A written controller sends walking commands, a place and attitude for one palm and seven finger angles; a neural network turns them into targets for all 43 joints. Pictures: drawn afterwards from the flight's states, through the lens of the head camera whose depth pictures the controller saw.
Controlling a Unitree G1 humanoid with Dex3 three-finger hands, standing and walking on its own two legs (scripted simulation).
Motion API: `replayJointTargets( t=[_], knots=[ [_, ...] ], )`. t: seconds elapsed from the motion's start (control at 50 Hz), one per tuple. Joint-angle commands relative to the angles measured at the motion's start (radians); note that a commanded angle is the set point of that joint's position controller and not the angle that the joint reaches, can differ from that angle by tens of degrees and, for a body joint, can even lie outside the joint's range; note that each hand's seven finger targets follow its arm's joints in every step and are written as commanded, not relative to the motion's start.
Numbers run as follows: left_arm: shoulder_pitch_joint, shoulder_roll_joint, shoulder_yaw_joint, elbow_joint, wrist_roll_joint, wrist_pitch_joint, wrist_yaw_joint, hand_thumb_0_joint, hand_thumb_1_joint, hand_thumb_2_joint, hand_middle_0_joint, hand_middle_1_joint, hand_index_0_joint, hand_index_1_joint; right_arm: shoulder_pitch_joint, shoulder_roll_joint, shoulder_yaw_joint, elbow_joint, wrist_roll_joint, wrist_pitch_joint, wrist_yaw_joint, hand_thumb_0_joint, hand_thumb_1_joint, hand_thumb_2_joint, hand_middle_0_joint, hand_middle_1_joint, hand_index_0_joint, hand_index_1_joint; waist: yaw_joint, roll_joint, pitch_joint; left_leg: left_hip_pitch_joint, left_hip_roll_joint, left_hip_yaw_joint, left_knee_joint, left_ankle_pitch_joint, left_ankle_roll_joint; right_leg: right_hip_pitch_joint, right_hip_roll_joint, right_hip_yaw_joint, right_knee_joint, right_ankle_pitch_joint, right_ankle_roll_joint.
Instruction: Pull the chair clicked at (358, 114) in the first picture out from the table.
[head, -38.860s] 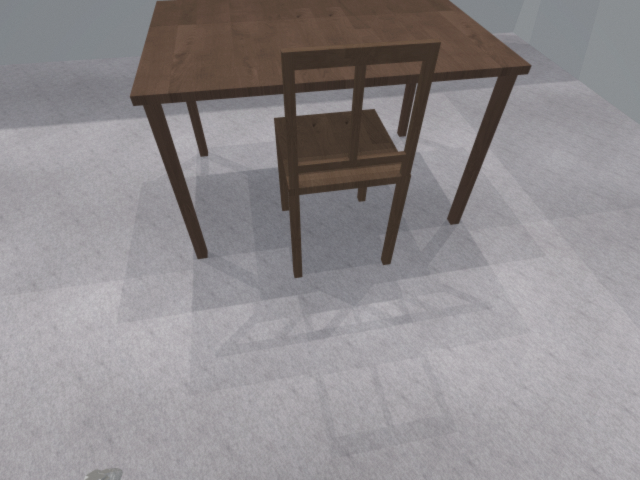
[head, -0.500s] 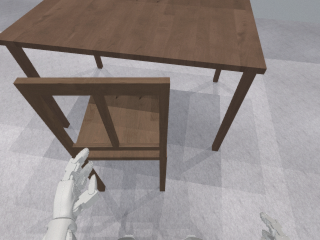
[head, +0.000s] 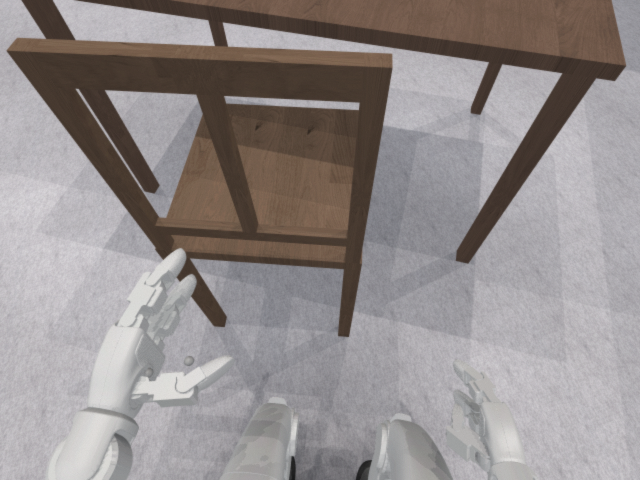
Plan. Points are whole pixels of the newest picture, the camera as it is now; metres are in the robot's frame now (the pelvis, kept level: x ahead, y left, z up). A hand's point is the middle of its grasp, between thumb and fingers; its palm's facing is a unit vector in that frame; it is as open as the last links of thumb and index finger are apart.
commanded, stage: raise the hand toward the chair's back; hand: left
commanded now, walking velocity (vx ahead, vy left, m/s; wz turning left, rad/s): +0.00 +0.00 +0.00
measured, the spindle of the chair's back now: (234, 173) +0.49 +0.18 +0.04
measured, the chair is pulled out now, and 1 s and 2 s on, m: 0.20 0.20 0.20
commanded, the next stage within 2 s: aim the fingers beside a spindle in 1.34 s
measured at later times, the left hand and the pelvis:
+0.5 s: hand (152, 333) +0.25 +0.20 +0.07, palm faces +0.06 -1.00 -0.06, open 16.2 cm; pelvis +0.02 +0.01 +0.02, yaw -1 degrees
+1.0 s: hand (136, 311) +0.27 +0.22 +0.08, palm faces +0.03 -1.00 -0.05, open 16.9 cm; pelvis +0.02 +0.01 +0.03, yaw -1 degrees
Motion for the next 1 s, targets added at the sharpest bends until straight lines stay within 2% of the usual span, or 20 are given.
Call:
replayJointTargets(
  t=[0.0, 0.02, 0.08, 0.16, 0.18, 0.22, 0.28, 0.32, 0.36, 0.42, 0.46, 0.52, 0.54, 0.58, 0.64, 0.72, 0.82, 0.88, 0.94, 0.98],
  knots=[
    [0.011, 0.112, 0.150, -0.258, -0.039, -0.051, 0.068, 0.000, -0.010, 0.510, -0.109, -0.157, -0.109, -0.157, -0.020, -0.160, -0.096, -0.172, 0.006, -0.072, -0.021, 0.000, -0.900, -0.900, 0.200, 0.300, 0.200, 0.300, -0.002, -0.039, -0.367, 0.174, -0.044, -0.015, -0.206, 0.238, 0.032, 0.328, 0.016, 0.162, -0.255, 0.178, 0.056],
    [0.027, 0.125, 0.164, -0.247, -0.032, -0.067, 0.084, 0.000, -0.033, 0.500, -0.107, -0.153, -0.107, -0.153, -0.026, -0.163, -0.098, -0.168, 0.004, -0.074, -0.020, 0.000, -0.900, -0.900, 0.200, 0.300, 0.200, 0.300, 0.004, -0.040, -0.364, 0.182, -0.044, -0.016, -0.212, 0.256, 0.032, 0.325, 0.022, 0.147, -0.244, 0.200, 0.051],
    [0.039, 0.071, 0.091, -0.196, -0.021, -0.118, 0.086, 0.000, -0.103, 0.470, -0.100, -0.142, -0.100, -0.142, -0.020, -0.174, -0.097, -0.154, 0.000, -0.084, -0.010, 0.000, -0.900, -0.900, 0.200, 0.300, 0.200, 0.300, -0.034, -0.043, -0.256, 0.161, -0.042, -0.015, -0.224, 0.193, 0.029, 0.256, 0.022, 0.142, -0.260, 0.130, 0.052],
    [0.045, 0.082, 0.062, -0.164, 0.001, -0.135, 0.080, 0.000, -0.197, 0.430, -0.090, -0.128, -0.090, -0.128, -0.012, -0.192, -0.101, -0.162, 0.006, -0.089, -0.012, 0.000, -0.900, -0.900, 0.200, 0.300, 0.200, 0.300, -0.047, -0.028, -0.202, 0.155, -0.039, -0.014, -0.249, 0.118, 0.032, 0.211, 0.022, 0.143, -0.286, 0.024, 0.046],
    [0.035, 0.097, 0.074, -0.166, 0.000, -0.133, 0.081, 0.000, -0.220, 0.420, -0.088, -0.124, -0.088, -0.124, -0.006, -0.196, -0.101, -0.165, 0.005, -0.088, -0.014, 0.000, -0.900, -0.900, 0.200, 0.300, 0.200, 0.300, -0.050, -0.031, -0.206, 0.150, -0.042, -0.013, -0.247, 0.109, 0.033, 0.216, 0.020, 0.150, -0.293, 0.012, 0.047],
    [0.016, 0.136, 0.120, -0.179, -0.001, -0.134, 0.090, 0.000, -0.267, 0.400, -0.083, -0.117, -0.083, -0.117, -0.003, -0.199, -0.104, -0.165, 0.004, -0.086, -0.020, 0.000, -0.900, -0.900, 0.200, 0.300, 0.200, 0.300, -0.037, -0.027, -0.233, 0.160, -0.041, -0.012, -0.255, 0.130, 0.033, 0.241, 0.024, 0.148, -0.289, 0.036, 0.044],
    [0.025, 0.136, 0.144, -0.214, -0.013, -0.153, 0.097, 0.000, -0.337, 0.370, -0.076, -0.106, -0.076, -0.106, 0.008, -0.199, -0.108, -0.164, -0.003, -0.086, -0.016, 0.000, -0.900, -0.900, 0.200, 0.300, 0.200, 0.300, -0.024, 0.012, -0.305, 0.227, -0.041, -0.009, -0.263, 0.226, 0.032, 0.277, 0.031, 0.118, -0.257, 0.174, 0.041],
    [0.015, 0.141, 0.149, -0.217, -0.014, -0.157, 0.099, 0.000, -0.383, 0.350, -0.072, -0.098, -0.072, -0.098, 0.012, -0.199, -0.107, -0.157, -0.005, -0.083, -0.013, 0.000, -0.900, -0.900, 0.200, 0.300, 0.200, 0.300, -0.030, 0.042, -0.307, 0.249, -0.042, -0.010, -0.264, 0.265, 0.032, 0.282, 0.036, 0.108, -0.252, 0.223, 0.039],
    [0.032, 0.116, 0.130, -0.187, -0.017, -0.156, 0.087, 0.000, -0.430, 0.330, -0.067, -0.091, -0.067, -0.091, 0.008, -0.199, -0.106, -0.154, -0.006, -0.079, -0.008, 0.000, -0.900, -0.900, 0.200, 0.300, 0.200, 0.300, -0.038, 0.024, -0.289, 0.253, -0.041, -0.010, -0.266, 0.275, 0.030, 0.281, 0.038, 0.103, -0.254, 0.243, 0.040],
    [0.006, 0.123, 0.126, -0.151, -0.018, -0.136, 0.061, 0.000, -0.500, 0.300, -0.060, -0.080, -0.060, -0.080, 0.005, -0.204, -0.100, -0.154, -0.003, -0.072, -0.010, 0.000, -0.900, -0.900, 0.200, 0.300, 0.200, 0.300, -0.053, 0.008, -0.255, 0.235, -0.041, -0.012, -0.267, 0.245, 0.032, 0.275, 0.040, 0.110, -0.271, 0.217, 0.042],
    [-0.018, 0.129, 0.122, -0.152, -0.019, -0.123, 0.042, 0.000, -0.500, 0.300, -0.060, -0.080, -0.060, -0.080, 0.003, -0.207, -0.096, -0.156, -0.001, -0.070, -0.012, 0.000, -0.900, -0.900, 0.200, 0.300, 0.200, 0.300, -0.055, 0.024, -0.249, 0.247, -0.041, -0.014, -0.275, 0.238, 0.030, 0.272, 0.039, 0.107, -0.278, 0.210, 0.043],
    [-0.046, 0.160, 0.164, -0.141, -0.029, -0.107, 0.029, 0.000, -0.500, 0.300, -0.060, -0.080, -0.060, -0.080, 0.005, -0.208, -0.092, -0.152, -0.002, -0.068, -0.018, 0.000, -0.900, -0.900, 0.200, 0.300, 0.200, 0.300, -0.053, 0.012, -0.264, 0.262, -0.041, -0.019, -0.277, 0.260, 0.030, 0.283, 0.043, 0.101, -0.276, 0.235, 0.042],
    [-0.060, 0.152, 0.161, -0.161, -0.035, -0.109, 0.022, 0.000, -0.500, 0.300, -0.060, -0.080, -0.060, -0.080, 0.004, -0.206, -0.091, -0.155, -0.002, -0.070, -0.019, 0.000, -0.900, -0.900, 0.200, 0.300, 0.200, 0.300, -0.048, 0.029, -0.282, 0.276, -0.041, -0.016, -0.276, 0.275, 0.028, 0.289, 0.041, 0.101, -0.274, 0.251, 0.042],
    [-0.073, 0.154, 0.173, -0.140, -0.045, -0.108, 0.014, 0.000, -0.500, 0.300, -0.060, -0.080, -0.060, -0.080, 0.005, -0.206, -0.087, -0.149, -0.002, -0.071, -0.019, 0.000, -0.900, -0.900, 0.200, 0.300, 0.200, 0.300, -0.048, 0.010, -0.273, 0.275, -0.041, -0.021, -0.279, 0.283, 0.026, 0.294, 0.043, 0.099, -0.274, 0.262, 0.042],
    [-0.099, 0.168, 0.185, -0.147, -0.050, -0.108, 0.001, 0.000, -0.500, 0.300, -0.060, -0.080, -0.060, -0.080, 0.005, -0.205, -0.084, -0.145, -0.003, -0.074, -0.019, 0.000, -0.900, -0.900, 0.200, 0.300, 0.200, 0.300, -0.042, 0.037, -0.295, 0.293, -0.041, -0.020, -0.281, 0.308, 0.024, 0.305, 0.042, 0.099, -0.269, 0.285, 0.041],
    [-0.105, 0.179, 0.207, -0.083, -0.060, -0.091, -0.021, 0.000, -0.500, 0.300, -0.060, -0.080, -0.060, -0.080, 0.008, -0.211, -0.085, -0.137, 0.000, -0.073, -0.022, 0.000, -0.900, -0.900, 0.200, 0.300, 0.200, 0.300, -0.046, -0.005, -0.284, 0.277, -0.042, -0.019, -0.285, 0.301, 0.025, 0.321, 0.044, 0.102, -0.283, 0.283, 0.043],
    [-0.148, 0.210, 0.235, -0.085, -0.071, -0.082, -0.035, 0.000, -0.500, 0.300, -0.060, -0.080, -0.060, -0.080, 0.007, -0.216, -0.083, -0.134, 0.003, -0.080, -0.025, 0.000, -0.900, -0.900, 0.200, 0.300, 0.200, 0.300, -0.039, 0.029, -0.290, 0.286, -0.043, -0.020, -0.300, 0.297, 0.023, 0.337, 0.042, 0.109, -0.296, 0.272, 0.042],
    [-0.133, 0.180, 0.214, -0.058, -0.077, -0.081, -0.039, 0.000, -0.500, 0.300, -0.060, -0.080, -0.060, -0.080, 0.010, -0.216, -0.084, -0.135, 0.005, -0.084, -0.023, 0.000, -0.900, -0.900, 0.200, 0.300, 0.200, 0.300, -0.043, 0.003, -0.267, 0.277, -0.044, -0.017, -0.304, 0.285, 0.022, 0.337, 0.039, 0.110, -0.305, 0.266, 0.046],
    [-0.128, 0.195, 0.227, -0.079, -0.076, -0.093, -0.035, 0.000, -0.500, 0.300, -0.060, -0.080, -0.060, -0.080, 0.013, -0.215, -0.088, -0.137, 0.003, -0.088, -0.019, 0.000, -0.900, -0.900, 0.200, 0.300, 0.200, 0.300, -0.032, 0.021, -0.301, 0.285, -0.044, -0.015, -0.304, 0.300, 0.021, 0.350, 0.037, 0.113, -0.298, 0.278, 0.044],
    [-0.128, 0.184, 0.212, -0.059, -0.071, -0.098, -0.029, 0.000, -0.500, 0.300, -0.060, -0.080, -0.060, -0.080, 0.008, -0.216, -0.088, -0.135, 0.005, -0.087, -0.018, 0.000, -0.900, -0.900, 0.200, 0.300, 0.200, 0.300, -0.042, 0.009, -0.257, 0.272, -0.043, -0.014, -0.308, 0.269, 0.021, 0.327, 0.039, 0.112, -0.305, 0.244, 0.045]
  ],
)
